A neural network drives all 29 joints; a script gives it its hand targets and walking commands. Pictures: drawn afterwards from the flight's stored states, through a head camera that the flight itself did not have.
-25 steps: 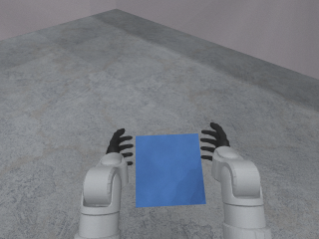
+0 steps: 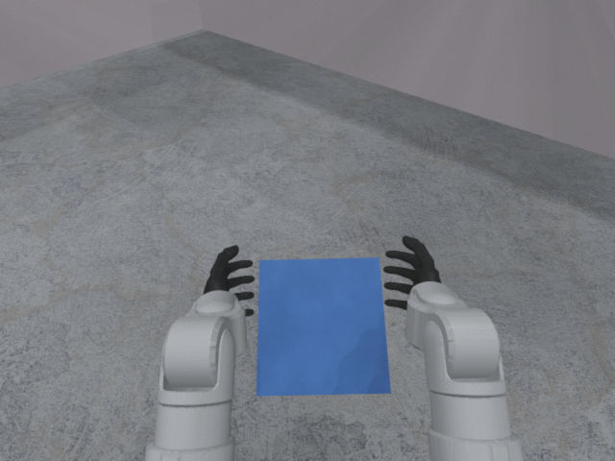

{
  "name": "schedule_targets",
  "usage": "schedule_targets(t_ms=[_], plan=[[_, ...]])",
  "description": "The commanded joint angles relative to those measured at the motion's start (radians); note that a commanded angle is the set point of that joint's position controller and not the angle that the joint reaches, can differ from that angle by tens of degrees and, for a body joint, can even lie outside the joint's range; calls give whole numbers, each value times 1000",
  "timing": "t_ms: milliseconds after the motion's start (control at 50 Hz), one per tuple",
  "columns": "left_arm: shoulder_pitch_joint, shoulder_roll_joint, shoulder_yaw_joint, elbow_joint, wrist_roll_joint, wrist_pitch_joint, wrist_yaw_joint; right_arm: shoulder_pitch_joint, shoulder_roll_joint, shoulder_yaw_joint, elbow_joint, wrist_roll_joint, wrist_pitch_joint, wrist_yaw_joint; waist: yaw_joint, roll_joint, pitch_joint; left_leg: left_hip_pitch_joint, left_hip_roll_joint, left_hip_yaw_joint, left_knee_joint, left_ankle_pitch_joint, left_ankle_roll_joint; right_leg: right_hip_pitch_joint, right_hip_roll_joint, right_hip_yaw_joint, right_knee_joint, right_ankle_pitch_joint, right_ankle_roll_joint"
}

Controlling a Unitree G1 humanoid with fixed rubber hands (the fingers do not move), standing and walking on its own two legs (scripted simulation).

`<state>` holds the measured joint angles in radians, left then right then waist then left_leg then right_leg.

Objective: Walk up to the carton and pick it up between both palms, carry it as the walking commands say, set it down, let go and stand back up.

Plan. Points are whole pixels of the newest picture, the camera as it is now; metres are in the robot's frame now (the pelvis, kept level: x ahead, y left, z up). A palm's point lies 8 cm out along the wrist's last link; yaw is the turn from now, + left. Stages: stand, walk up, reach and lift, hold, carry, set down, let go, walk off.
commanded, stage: carry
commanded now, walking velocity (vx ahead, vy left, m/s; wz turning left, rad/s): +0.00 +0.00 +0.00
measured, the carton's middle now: (320, 326) +0.33 -0.01 +0.00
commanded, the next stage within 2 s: hold in 1.68 s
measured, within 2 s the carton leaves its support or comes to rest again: neither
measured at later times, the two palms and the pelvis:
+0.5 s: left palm (246, 301) +0.30 +0.09 +0.11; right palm (447, 294) +0.30 -0.15 +0.11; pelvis +0.00 -0.03 +0.01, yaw +0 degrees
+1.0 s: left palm (210, 302) +0.31 +0.13 +0.09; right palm (408, 293) +0.31 -0.11 +0.10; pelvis +0.01 +0.02 +0.01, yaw +0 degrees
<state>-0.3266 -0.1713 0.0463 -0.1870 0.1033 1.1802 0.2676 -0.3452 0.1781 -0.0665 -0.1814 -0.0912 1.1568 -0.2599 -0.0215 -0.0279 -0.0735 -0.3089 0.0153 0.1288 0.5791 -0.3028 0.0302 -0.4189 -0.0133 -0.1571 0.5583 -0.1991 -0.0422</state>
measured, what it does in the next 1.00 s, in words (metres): stands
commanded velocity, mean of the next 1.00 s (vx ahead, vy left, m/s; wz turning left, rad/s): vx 0.00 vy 0.00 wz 0.00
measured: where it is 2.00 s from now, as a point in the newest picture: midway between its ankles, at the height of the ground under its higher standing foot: outside the picture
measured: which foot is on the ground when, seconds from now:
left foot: down 0.00-1.00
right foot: down 0.00-1.00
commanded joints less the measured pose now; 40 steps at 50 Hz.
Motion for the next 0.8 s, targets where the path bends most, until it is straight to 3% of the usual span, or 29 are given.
schedule_targets(t_ms=[0,40,60,100,140,180,260,400,580,780], plan=[[-375,-1030,-479,-122,-308,-25,-205,-245,1031,425,-11,273,1,214,10,222,-204,107,339,-347,-253,103,81,-20,-81,116,54,-126,48],[-399,-1046,-488,-124,-335,-21,-210,-257,1036,409,-4,256,2,207,21,129,-199,31,239,-203,-204,80,33,102,-89,120,-31,-33,46],[-398,-1042,-487,-118,-344,-18,-212,-251,1028,396,3,246,1,201,21,99,-203,-3,173,-148,-183,-1,3,165,-96,130,-102,15,46],[-386,-1026,-478,-96,-337,-13,-211,-248,1020,389,13,240,7,195,21,25,-219,4,92,-104,-104,-73,-22,180,-151,222,-208,-24,24],[-384,-1022,-462,-87,-326,-11,-211,-271,1018,405,5,244,16,196,22,-30,-229,21,63,-97,-47,-92,-28,166,-201,306,-306,-140,5],[-377,-1023,-443,-81,-317,-9,-209,-295,1025,419,-8,256,24,198,22,-51,-241,28,61,-104,-36,-83,-29,182,-217,321,-348,-169,1],[-351,-1002,-389,-5,-279,-17,-212,-303,1014,402,51,248,20,207,23,-32,-239,38,64,-130,-87,-51,-24,206,-196,278,-354,-198,16],[-410,-988,-330,101,-237,-94,-229,-369,1001,349,163,219,-57,229,26,-12,-245,27,63,-159,-113,-39,-19,215,-186,271,-339,-191,10],[-411,-927,-291,164,-216,-202,-231,-348,922,285,240,177,-166,224,22,11,-295,48,81,-178,-114,19,-7,242,-170,236,-235,28,4],[-329,-930,-384,43,-244,-202,-217,-259,917,375,103,206,-165,209,15,31,-305,78,110,-185,-114,246,6,260,-146,179,-114,256,7]])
